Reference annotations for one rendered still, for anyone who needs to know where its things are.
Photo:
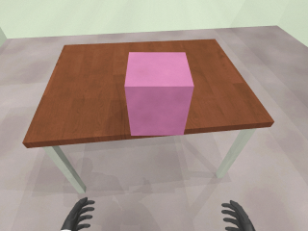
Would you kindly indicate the robot left hand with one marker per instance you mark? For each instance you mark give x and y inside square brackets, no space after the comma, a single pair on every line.
[74,216]

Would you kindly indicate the table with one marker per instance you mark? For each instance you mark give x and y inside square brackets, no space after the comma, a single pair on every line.
[85,100]

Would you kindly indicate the carton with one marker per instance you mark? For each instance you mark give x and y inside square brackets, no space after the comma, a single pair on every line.
[159,90]

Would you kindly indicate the robot right hand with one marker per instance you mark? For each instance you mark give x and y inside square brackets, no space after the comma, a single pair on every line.
[242,220]

